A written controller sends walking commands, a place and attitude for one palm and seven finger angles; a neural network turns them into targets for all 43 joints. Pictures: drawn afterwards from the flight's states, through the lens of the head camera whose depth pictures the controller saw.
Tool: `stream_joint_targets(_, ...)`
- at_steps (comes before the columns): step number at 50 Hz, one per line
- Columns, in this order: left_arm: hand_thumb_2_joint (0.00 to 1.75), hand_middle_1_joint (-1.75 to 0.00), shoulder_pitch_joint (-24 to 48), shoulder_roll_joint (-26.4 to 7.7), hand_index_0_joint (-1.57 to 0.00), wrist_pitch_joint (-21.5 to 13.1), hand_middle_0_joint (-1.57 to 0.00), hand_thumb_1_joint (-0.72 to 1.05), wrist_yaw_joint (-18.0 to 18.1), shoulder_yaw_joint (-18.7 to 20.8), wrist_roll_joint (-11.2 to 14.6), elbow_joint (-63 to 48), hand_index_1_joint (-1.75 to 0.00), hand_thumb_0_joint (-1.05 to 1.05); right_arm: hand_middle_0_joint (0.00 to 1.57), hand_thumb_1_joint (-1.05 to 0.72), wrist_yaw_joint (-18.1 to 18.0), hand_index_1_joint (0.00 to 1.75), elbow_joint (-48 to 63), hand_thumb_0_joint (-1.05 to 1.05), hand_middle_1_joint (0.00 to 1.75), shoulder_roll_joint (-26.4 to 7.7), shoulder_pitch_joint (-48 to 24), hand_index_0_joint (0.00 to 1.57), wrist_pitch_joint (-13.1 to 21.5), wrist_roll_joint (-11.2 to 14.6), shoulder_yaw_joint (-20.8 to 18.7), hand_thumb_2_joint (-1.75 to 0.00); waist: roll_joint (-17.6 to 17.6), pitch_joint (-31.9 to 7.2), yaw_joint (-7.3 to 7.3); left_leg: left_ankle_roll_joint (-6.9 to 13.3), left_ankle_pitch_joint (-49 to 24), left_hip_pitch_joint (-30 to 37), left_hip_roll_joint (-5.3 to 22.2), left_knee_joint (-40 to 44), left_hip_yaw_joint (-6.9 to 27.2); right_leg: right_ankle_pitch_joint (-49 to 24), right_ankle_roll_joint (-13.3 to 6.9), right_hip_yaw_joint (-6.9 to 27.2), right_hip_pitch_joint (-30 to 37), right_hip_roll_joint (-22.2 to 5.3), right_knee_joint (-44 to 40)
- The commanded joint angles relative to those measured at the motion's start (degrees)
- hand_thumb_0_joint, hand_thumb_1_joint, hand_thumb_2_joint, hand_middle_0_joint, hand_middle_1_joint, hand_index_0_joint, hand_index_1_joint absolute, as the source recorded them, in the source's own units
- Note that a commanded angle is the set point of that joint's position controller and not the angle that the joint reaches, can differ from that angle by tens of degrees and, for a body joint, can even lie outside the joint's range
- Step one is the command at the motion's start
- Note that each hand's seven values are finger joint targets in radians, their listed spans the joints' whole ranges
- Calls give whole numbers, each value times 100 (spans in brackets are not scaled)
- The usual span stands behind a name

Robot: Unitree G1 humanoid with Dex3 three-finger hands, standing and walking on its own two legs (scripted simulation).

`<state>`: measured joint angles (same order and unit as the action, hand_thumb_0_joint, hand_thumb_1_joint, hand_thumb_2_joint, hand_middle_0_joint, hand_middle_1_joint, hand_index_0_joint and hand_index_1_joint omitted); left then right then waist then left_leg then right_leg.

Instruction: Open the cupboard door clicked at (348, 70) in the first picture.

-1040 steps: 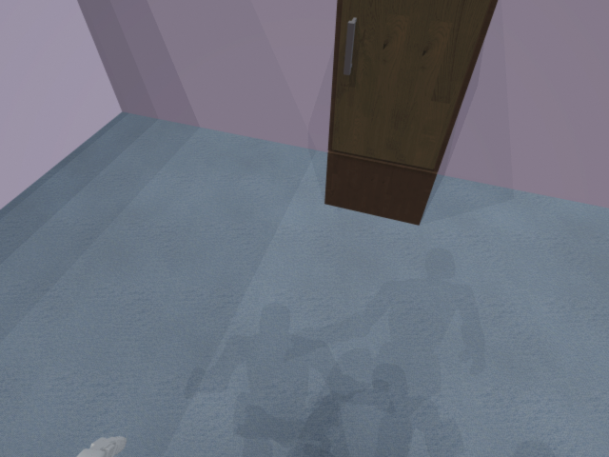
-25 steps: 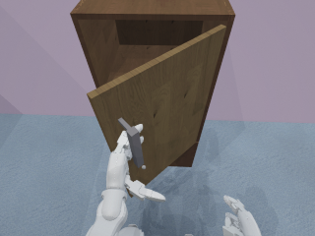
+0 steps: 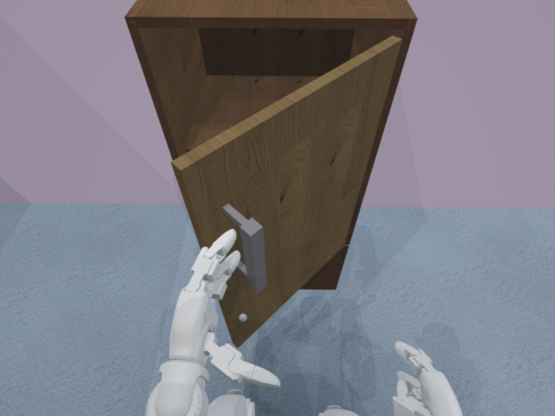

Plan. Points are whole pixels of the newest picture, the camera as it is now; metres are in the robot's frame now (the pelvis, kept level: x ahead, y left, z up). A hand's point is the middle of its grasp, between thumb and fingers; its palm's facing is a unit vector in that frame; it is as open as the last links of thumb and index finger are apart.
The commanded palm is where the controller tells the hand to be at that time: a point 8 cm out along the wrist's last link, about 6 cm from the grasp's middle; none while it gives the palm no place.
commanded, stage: slide the hand sideways off the handle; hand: left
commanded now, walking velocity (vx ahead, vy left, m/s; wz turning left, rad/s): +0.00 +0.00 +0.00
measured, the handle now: (245, 250) +0.33 +0.06 +0.07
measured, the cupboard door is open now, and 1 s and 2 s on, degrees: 46 44 44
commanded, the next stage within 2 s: draw the hand back to the body in 0.58 s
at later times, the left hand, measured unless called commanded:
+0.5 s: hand (192, 349) +0.20 +0.11 +0.06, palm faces +0.02 -1.00 +0.00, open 16.3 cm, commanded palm +0.17 +0.17 +0.06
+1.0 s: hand (155, 339) +0.20 +0.15 +0.10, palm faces +0.01 -1.00 -0.04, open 16.3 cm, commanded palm +0.17 +0.21 +0.11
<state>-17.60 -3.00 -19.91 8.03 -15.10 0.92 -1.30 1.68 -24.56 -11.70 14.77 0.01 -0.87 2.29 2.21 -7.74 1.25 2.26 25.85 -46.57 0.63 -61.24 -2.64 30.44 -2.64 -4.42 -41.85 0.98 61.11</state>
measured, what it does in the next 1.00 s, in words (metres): stands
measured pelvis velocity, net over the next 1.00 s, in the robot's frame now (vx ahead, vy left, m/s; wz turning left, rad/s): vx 0.01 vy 0.00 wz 0.01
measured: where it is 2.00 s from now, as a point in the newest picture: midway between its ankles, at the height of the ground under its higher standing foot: outside the picture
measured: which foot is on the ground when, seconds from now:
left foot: down 0.00-1.00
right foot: down 0.00-1.00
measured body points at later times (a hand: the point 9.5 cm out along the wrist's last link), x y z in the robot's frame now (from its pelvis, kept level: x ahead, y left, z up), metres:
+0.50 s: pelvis +0.01 -0.01 -0.01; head +0.05 -0.01 +0.44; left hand +0.19 +0.17 +0.06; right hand +0.19 -0.23 -0.08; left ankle +0.05 +0.10 -0.66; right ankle +0.00 -0.09 -0.66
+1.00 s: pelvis +0.01 +0.00 +0.01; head +0.03 -0.01 +0.46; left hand +0.19 +0.20 +0.10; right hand +0.18 -0.21 -0.06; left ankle +0.05 +0.10 -0.66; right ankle +0.00 -0.09 -0.66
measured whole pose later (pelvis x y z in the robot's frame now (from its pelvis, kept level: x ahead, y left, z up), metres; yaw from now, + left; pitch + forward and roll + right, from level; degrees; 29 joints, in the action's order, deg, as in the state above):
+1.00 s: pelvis +0.01 +0.00 +0.01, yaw +1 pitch +10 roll -2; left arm -33.4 -11.3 -14.3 -4.8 -0.4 11.3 -18.6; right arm -2.6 -23.1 -12.3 17.3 3.2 1.6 2.8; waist 3.7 -8.6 0.3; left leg 2.1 26.0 -43.2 1.0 -59.5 -0.7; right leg 29.6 -2.6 -6.0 -37.0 1.9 56.8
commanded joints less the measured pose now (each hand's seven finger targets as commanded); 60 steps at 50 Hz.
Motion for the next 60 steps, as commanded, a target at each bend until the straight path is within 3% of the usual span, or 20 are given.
stream_joint_targets(1, 30, -30, 300, -66, -15, -436, -15, -50, 25, 324, 58, -1476, -30, 0, 20, -90, -87, 30, 982, 0, 30, -636, -494, 20, 319, 50, -294, -90, -379, -853, -20, -80, -448, 942, -55, 889, 529, -898, 55, 311, 79, 22, -1121)
stream_joint_targets(7, 30, -30, -20, -168, -15, -443, -15, -50, -183, 375, 132, -1734, -30, 0, 20, -90, -114, 30, 1021, 0, 30, -645, -407, 20, 370, 55, -301, -90, -338, -977, 7, -75, -585, 924, -64, 788, 535, -1094, 66, 306, 97, 31, -1036)
stream_joint_targets(10, 30, -30, -543, -330, -15, -411, -15, -50, -276, 597, 225, -1826, -30, 0, 20, -90, -127, 30, 1079, 0, 30, -651, -374, 20, 379, 67, -313, -90, -318, -1049, -92, -75, -757, 889, -72, 760, 511, -1302, 56, 315, 239, 49, -1001)
stream_joint_targets(12, 30, -30, -531, -320, -15, -416, -15, -50, -356, 577, 277, -1943, -30, 0, 20, -90, -138, 30, 1088, 0, 30, -643, -366, 20, 387, 69, -307, -90, -307, -964, -40, -73, -751, 828, -84, 713, 492, -1361, 79, 336, 215, 34, -1009)
stream_joint_targets(15, 30, -30, -925, -541, -15, -465, -15, -50, -473, 876, 384, -2067, -30, 0, 20, -90, -164, 30, 1093, 0, 30, -657, -333, 20, 412, 72, -335, -90, -334, -1073, -119, -75, -923, 775, -91, 643, 489, -1576, 71, 363, 349, 52, -951)
stream_joint_targets(21, 30, -30, -1473, -633, -15, -642, -15, -50, -873, 963, 582, -2377, -30, 0, 20, -90, -204, 30, 1090, 0, 30, -654, -334, 20, 482, 92, -397, -90, -275, -1020, -49, -73, -1051, 634, -95, 462, 474, -1920, 138, 411, 289, 33, -863)
stream_joint_targets(22, 30, -30, -1486, -565, -15, -683, -15, -50, -969, 852, 617, -2492, -30, 0, 20, -90, -205, 30, 1097, 0, 30, -662, -325, 20, 505, 93, -388, -90, -190, -1062, -17, -66, -1045, 634, -104, 434, 480, -1898, 138, 395, 245, 27, -831)
stream_joint_targets(25, 30, -30, -1614, -746, -15, -724, -15, -50, -1171, 1076, 740, -2411, -30, 0, 20, -90, -259, 30, 1063, 0, 30, -676, -344, 20, 537, 114, -427, -90, -362, -925, -16, -66, -860, 434, -92, 347, 518, -1611, 138, 450, 144, 39, -859)
stream_joint_targets(30, 30, -30, -1565, -795, -15, -767, -15, -50, -1309, 1101, 860, -2683, -30, 0, 20, -90, -316, 30, 1121, 0, 30, -690, -395, 20, 607, 125, -432, -90, -125, -1016, -35, -56, -740, 377, -97, 238, 521, -1295, 123, 455, -27, 48, -787)
stream_joint_targets(34, 30, -30, -1341, -774, -15, -675, -15, -50, -1236, 1044, 817, -2632, -30, 0, 20, -90, -339, 30, 1140, 0, 30, -704, -365, 20, 626, 141, -415, -90, -191, -868, 9, -61, -397, 297, -74, 266, 556, -717, 115, 421, -263, 67, -851)
stream_joint_targets(36, 30, -30, -1298, -1133, -15, -584, -15, -50, -1148, 1334, 793, -2977, -30, 0, 20, -90, -364, 30, 1211, 0, 30, -707, -358, 20, 610, 158, -414, -90, 4, -1093, -130, -49, -441, 477, -79, 394, 527, -655, 88, 491, -16, 59, -953)
stream_joint_targets(41, 30, -30, -1601, -1164, -15, -69, -15, -50, -1041, 1615, 904, -2903, -30, 0, 20, -90, -436, 30, 1223, 0, 30, -652, -335, 20, 536, 258, -347, -90, -176, -892, -170, -41, -522, 779, -78, 768, 498, -797, 141, 449, 405, 88, -1354)
stream_joint_targets(42, 30, -30, -1424, -1075, -15, 4, -15, -50, -1078, 1473, 932, -2959, -30, 0, 20, -90, -444, 30, 1230, 0, 30, -671, -345, 20, 553, 264, -307, -90, -130, -754, -84, -34, -452, 827, -82, 838, 511, -729, 155, 415, 372, 79, -1431)
stream_joint_targets(45, 30, -30, -1624, -1165, -15, 166, -15, -50, -1193, 1707, 1061, -2796, -30, 0, 20, -90, -493, 30, 1147, 0, 30, -694, -338, 20, 583, 274, -305, -90, -343, -631, -107, -33, -538, 944, -56, 991, 536, -846, 176, 381, 569, 90, -1599)
stream_joint_targets(48, 30, -30, -1447, -1243, -15, 209, -15, -50, -1334, 1721, 1135, -3027, -30, 0, 20, -90, -512, 30, 1141, 0, 30, -728, -312, 20, 666, 288, -276, -90, -93, -492, -61, -34, -567, 1179, -53, 1160, 551, -921, 174, 308, 567, 89, -1678)
stream_joint_targets(51, 30, -30, -1555, -1448, -15, 228, -15, -50, -1407, 2002, 1204, -3149, -30, 0, 20, -90, -524, 30, 1110, 0, 30, -731, -318, 20, 730, 296, -271, -90, 75, -524, -156, -48, -702, 1370, -58, 1310, 563, -1056, 144, 229, 718, 104, -1697)
stream_joint_targets(54, 30, -30, -1553, -1489, -15, 290, -15, -50, -1467, 2174, 1321, -3167, -30, 0, 20, -90, -537, 30, 1069, 0, 30, -737, -295, 20, 788, 317, -275, -90, -55, -424, -161, -56, -754, 1517, -43, 1445, 592, -1152, 151, 151, 783, 131, -1770)
stream_joint_targets(57, 34, -30, -1554, -1513, -15, 389, -15, -40, -1550, 2247, 1400, -3338, -30, 0, 20, -90, -540, 30, 1050, 0, 30, -753, -330, 20, 853, 349, -270, -90, 176, -496, -193, -58, -932, 1747, -46, 1547, 582, -1351, 146, 140, 911, 127, -1837)
stream_joint_targets(59, 37, -30, -1531, -1619, -16, 491, -16, -32, -1604, 2386, 1450, -3387, -30, 0, 20, -90, -548, 30, 1017, 0, 30, -774, -329, 20, 887, 367, -265, -90, 138, -489, -206, -67, -1018, 1838, -38, 1623, 602, -1452, 145, 102, 998, 138, -1872)
stream_joint_targets(60, 39, -30, -1707, -2461, -16, 826, -16, -29, -933, 2613, 648, -3558, -30, 0, 20, -90, -701, 30, 998, 0, 30, -729, -343, 20, 756, 308, -321, -90, -16, -550, -505, -46, -1009, 1966, 67, 1835, 524, -1415, 54, 526, 1190, -59, -2308)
